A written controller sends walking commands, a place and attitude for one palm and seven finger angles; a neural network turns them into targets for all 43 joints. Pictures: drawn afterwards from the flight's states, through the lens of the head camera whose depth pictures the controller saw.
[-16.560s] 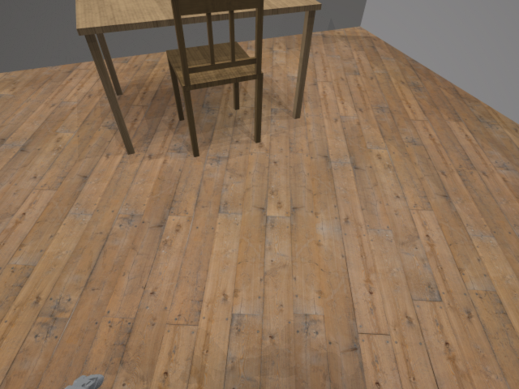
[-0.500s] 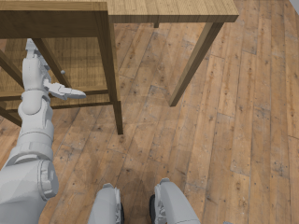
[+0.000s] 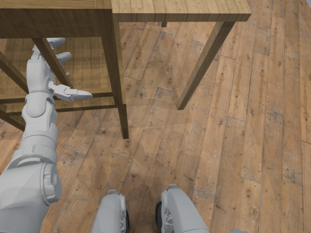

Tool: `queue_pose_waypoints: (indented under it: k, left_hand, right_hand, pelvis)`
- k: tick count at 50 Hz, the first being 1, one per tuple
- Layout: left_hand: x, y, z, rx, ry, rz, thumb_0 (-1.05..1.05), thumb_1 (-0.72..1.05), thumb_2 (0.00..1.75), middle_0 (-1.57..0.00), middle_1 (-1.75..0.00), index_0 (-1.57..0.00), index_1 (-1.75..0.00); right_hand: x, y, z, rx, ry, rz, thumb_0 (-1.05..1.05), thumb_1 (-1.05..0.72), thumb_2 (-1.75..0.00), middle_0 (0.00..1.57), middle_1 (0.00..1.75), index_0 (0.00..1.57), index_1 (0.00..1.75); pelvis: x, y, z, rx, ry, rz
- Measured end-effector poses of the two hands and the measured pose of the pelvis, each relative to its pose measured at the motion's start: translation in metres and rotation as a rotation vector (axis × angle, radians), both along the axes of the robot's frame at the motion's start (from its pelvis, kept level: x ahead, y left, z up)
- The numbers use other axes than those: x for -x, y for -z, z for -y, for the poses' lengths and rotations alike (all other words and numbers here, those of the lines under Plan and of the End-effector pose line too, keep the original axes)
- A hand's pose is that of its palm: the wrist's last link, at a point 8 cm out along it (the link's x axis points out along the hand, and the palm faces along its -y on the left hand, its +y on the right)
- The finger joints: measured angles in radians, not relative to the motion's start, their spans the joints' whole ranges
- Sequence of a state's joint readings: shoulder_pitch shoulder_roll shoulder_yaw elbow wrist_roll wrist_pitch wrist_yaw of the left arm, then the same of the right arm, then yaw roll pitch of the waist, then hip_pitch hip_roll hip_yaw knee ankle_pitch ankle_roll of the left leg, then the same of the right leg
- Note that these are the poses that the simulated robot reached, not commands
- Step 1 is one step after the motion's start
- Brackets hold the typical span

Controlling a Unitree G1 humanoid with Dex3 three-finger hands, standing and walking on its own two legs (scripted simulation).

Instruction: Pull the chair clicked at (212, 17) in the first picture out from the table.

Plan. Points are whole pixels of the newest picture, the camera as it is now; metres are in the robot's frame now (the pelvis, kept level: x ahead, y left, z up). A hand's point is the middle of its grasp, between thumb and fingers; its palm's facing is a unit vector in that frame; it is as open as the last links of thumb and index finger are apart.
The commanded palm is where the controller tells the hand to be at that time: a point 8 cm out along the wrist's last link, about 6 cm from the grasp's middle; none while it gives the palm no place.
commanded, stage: hook a spindle and tug to test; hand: left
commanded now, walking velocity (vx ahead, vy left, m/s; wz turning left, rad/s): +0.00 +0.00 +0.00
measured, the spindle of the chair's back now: (11, 71) +0.52 +0.32 +0.01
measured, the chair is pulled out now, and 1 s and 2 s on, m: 0.00 0.03 0.17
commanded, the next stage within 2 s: step backward, pulling the chair out in 1.08 s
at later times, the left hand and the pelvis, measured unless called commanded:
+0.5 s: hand (67, 73) +0.50 +0.18 +0.02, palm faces +0.09 -1.00 -0.03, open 5.2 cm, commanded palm +0.47 +0.22 +0.03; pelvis +0.01 +0.00 +0.01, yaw +0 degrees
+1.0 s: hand (68, 86) +0.47 +0.18 +0.03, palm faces +0.06 -1.00 -0.02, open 5.0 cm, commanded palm +0.43 +0.21 +0.03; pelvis +0.03 +0.01 +0.02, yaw -1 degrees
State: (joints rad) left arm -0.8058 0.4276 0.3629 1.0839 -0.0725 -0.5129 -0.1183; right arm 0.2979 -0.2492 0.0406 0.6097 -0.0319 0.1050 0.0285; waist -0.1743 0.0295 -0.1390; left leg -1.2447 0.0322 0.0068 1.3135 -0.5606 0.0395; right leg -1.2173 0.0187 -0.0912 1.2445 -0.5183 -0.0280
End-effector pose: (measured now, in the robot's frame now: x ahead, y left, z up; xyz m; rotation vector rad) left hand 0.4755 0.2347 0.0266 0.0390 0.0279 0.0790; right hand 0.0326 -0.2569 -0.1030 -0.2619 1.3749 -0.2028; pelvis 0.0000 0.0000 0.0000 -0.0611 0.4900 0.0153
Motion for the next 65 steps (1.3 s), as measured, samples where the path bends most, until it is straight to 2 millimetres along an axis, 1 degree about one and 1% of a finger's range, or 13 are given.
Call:
queue_pose_waypoints:
  k: [3,7,12,16,22,27,35,48,54,60,62,64,65]
  left_hand:
    - [0.0,0.0,0.0,0.007,-0.005,-0.001,-0.01,-0.36,0.36,-0.34,-0.94,-0.33,-0.93]
    - [-0.001,0.0,0.0,0.014,-0.016,-0.003,-0.01,-0.2,0.43,-0.4,-1.15,-0.38,-1.14]
    - [-0.002,0.0,-0.001,0.008,-0.016,-0.002,-0.01,0.05,0.53,-0.45,-1.32,-0.42,-1.32]
    - [-0.002,0.0,-0.002,0.004,-0.011,-0.003,0.0,0.26,0.62,-0.48,-1.39,-0.44,-1.39]
    - [-0.003,0.0,-0.002,0.007,-0.009,-0.004,0.0,0.59,0.76,-0.49,-1.44,-0.45,-1.43]
    - [-0.003,0.0,-0.002,0.011,-0.005,-0.004,0.01,0.77,0.84,-0.48,-1.45,-0.46,-1.44]
    - [0.004,-0.001,-0.002,0.018,0.009,-0.011,0.01,0.8,0.82,-0.45,-1.45,-0.45,-1.45]
    - [0.029,-0.002,0.004,0.019,0.013,-0.014,0.02,0.8,0.82,-0.44,-1.45,-0.44,-1.45]
    - [0.041,-0.001,0.007,0.013,0.016,-0.007,0.02,0.79,0.82,-0.45,-1.45,-0.44,-1.45]
    - [0.045,-0.001,0.008,0.008,0.014,-0.001,0.02,0.79,0.83,-0.47,-1.45,-0.44,-1.45]
    - [0.046,-0.007,0.007,-0.052,0.003,-0.057,0.01,0.77,0.82,-0.48,-1.45,-0.44,-1.45]
    - [0.048,-0.016,0.007,-0.097,-0.015,-0.163,0.01,0.75,0.81,-0.46,-1.43,-0.44,-1.45]
    - [0.051,-0.018,0.008,-0.081,-0.037,-0.214,0.01,0.75,0.81,-0.43,-1.38,-0.45,-1.45]
  right_hand:
    - [0.001,0.0,0.001,0.001,0.001,-0.003,0.0,-0.9,-0.9,0.2,0.3,0.2,0.3]
    - [0.001,-0.001,0.002,0.002,0.003,-0.006,0.0,-0.9,-0.9,0.2,0.3,0.2,0.3]
    - [0.001,-0.003,0.003,0.004,0.006,-0.01,0.0,-0.9,-0.9,0.2,0.3,0.2,0.3]
    - [0.0,-0.004,0.003,0.004,0.007,-0.014,0.0,-0.9,-0.9,0.2,0.3,0.2,0.3]
    - [-0.003,-0.004,0.001,0.001,0.007,-0.014,0.0,-0.9,-0.9,0.2,0.3,0.2,0.3]
    - [-0.009,-0.006,-0.002,-0.004,0.007,-0.008,0.0,-0.9,-0.9,0.2,0.3,0.2,0.3]
    - [-0.022,-0.012,-0.007,-0.016,0.022,0.029,0.0,-0.9,-0.9,0.2,0.3,0.2,0.3]
    - [-0.051,-0.017,-0.015,-0.045,0.0,0.09,0.0,-0.9,-0.9,0.2,0.3,0.2,0.3]
    - [-0.063,-0.015,-0.015,-0.049,-0.025,0.123,0.0,-0.9,-0.9,0.2,0.3,0.2,0.3]
    - [-0.067,-0.011,-0.011,-0.042,-0.042,0.151,0.0,-0.9,-0.9,0.2,0.3,0.2,0.3]
    - [-0.066,-0.016,-0.011,-0.04,-0.003,0.143,0.0,-0.9,-0.9,0.2,0.29,0.2,0.3]
    - [-0.065,-0.03,-0.015,-0.039,0.034,0.149,0.0,-0.9,-0.9,0.2,0.29,0.2,0.3]
    - [-0.065,-0.039,-0.017,-0.041,0.047,0.154,0.0,-0.9,-0.9,0.2,0.29,0.2,0.3]
  pelvis:
    - [0.0,0.0,0.001,0.0,-0.001,-0.001]
    - [-0.001,-0.001,0.001,0.0,0.0,-0.002]
    - [-0.003,-0.002,0.001,0.0,0.001,-0.002]
    - [-0.004,-0.003,0.001,0.001,0.0,-0.003]
    - [-0.007,-0.004,0.0,0.002,0.0,-0.004]
    - [-0.01,-0.006,-0.002,0.001,0.002,-0.004]
    - [-0.017,-0.012,-0.005,0.0,0.013,0.001]
    - [-0.028,-0.021,-0.009,-0.002,0.014,0.015]
    - [-0.028,-0.02,-0.008,-0.005,0.007,0.024]
    - [-0.022,-0.016,-0.005,-0.009,0.003,0.032]
    - [-0.018,-0.023,-0.004,-0.017,0.0,0.079]
    - [-0.019,-0.04,-0.004,-0.023,-0.004,0.124]
    - [-0.02,-0.049,-0.004,-0.025,-0.005,0.138]
